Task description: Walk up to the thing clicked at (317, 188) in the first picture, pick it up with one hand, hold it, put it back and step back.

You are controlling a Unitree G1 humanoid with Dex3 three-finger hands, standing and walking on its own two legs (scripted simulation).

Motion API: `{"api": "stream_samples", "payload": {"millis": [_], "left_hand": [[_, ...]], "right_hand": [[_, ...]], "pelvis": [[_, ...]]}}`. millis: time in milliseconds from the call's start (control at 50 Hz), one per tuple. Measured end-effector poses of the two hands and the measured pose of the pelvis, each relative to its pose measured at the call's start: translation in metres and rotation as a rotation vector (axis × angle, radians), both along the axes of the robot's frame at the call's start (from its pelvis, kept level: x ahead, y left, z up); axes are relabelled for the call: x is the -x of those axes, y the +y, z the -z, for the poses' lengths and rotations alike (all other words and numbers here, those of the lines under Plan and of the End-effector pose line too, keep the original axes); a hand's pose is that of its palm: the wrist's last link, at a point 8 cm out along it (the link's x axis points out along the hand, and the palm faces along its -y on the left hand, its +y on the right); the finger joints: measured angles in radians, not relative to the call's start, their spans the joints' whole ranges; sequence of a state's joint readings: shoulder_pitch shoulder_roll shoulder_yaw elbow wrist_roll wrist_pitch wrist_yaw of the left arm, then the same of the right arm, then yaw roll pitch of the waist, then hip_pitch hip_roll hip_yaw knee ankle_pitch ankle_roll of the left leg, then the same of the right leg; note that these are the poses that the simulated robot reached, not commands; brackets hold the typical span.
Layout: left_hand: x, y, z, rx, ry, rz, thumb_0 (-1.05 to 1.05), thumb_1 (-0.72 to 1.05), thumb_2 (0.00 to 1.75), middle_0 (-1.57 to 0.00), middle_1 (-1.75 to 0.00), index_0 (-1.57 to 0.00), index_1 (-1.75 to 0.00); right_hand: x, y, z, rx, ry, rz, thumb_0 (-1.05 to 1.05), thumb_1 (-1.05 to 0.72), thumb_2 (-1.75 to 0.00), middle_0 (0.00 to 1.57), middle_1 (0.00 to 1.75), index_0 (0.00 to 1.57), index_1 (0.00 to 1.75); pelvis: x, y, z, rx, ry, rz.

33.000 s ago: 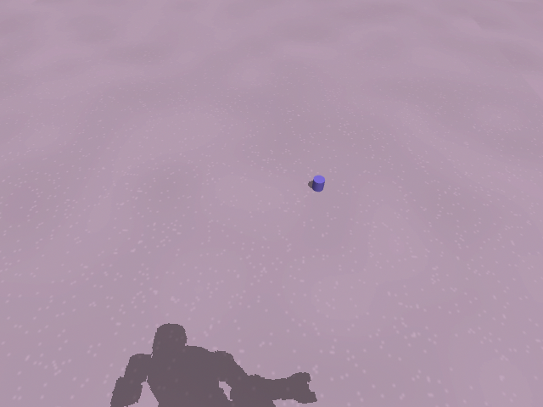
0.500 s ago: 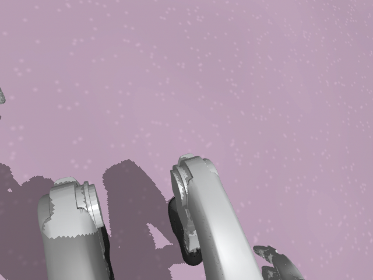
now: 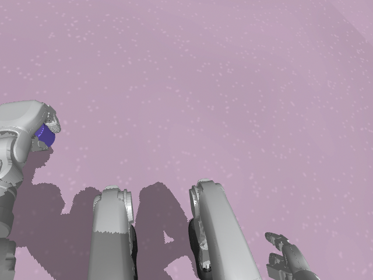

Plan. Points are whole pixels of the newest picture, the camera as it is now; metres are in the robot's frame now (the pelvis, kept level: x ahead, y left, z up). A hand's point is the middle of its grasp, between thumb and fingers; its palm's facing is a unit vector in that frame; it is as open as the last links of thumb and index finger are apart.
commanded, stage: lift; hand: left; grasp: from above
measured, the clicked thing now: (35, 133) +0.45 +0.30 -0.11
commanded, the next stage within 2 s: hold in 0.98 s
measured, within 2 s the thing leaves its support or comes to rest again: neither
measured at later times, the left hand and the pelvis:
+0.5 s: hand out of the picture +0.36 +0.27 +0.12, palm faces -0.43 -0.12 -0.90, open 6.4 cm; pelvis +0.03 +0.00 +0.18, yaw +4 degrees
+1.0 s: hand out of the picture +0.38 +0.25 +0.20, palm faces -0.43 -0.11 -0.89, open 6.4 cm; pelvis +0.07 +0.00 +0.27, yaw +3 degrees
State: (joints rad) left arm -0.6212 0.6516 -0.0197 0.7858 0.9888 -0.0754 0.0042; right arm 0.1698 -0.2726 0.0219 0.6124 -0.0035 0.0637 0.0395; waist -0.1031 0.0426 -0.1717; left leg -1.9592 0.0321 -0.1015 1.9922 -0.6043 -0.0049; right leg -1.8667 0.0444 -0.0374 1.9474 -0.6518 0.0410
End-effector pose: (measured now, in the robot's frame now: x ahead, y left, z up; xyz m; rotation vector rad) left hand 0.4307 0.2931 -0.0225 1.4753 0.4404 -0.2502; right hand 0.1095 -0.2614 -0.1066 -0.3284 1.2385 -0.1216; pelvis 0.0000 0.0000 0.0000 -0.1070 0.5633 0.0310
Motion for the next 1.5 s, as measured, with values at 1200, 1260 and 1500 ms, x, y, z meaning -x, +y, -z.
{"api": "stream_samples", "payload": {"millis": [1200,1260,1500], "left_hand": [[0.047,-0.038,-0.304,-0.011,0.003,-0.036,-0.02,0.33,0.35,-0.62,-0.62,-0.97,-0.68],[0.043,-0.038,-0.311,-0.015,-0.001,-0.037,-0.02,0.33,0.35,-0.61,-0.62,-0.97,-0.68],[0.041,-0.045,-0.33,-0.005,0.008,-0.014,-0.03,0.32,0.36,-0.62,-0.62,-0.99,-0.67]], "right_hand": [[-0.073,0.014,-0.277,-0.065,-0.239,0.091,0.01,-0.92,-0.9,0.2,0.3,0.21,0.3],[-0.08,0.014,-0.281,-0.071,-0.249,0.087,0.01,-0.92,-0.9,0.2,0.3,0.21,0.3],[-0.1,0.01,-0.296,-0.079,-0.297,0.084,0.01,-0.91,-0.9,0.2,0.3,0.21,0.3]], "pelvis": [[-0.079,0.007,-0.283,-0.103,-0.401,-0.025],[-0.082,0.006,-0.287,-0.105,-0.41,-0.025],[-0.089,0.004,-0.296,-0.111,-0.447,-0.021]]}}
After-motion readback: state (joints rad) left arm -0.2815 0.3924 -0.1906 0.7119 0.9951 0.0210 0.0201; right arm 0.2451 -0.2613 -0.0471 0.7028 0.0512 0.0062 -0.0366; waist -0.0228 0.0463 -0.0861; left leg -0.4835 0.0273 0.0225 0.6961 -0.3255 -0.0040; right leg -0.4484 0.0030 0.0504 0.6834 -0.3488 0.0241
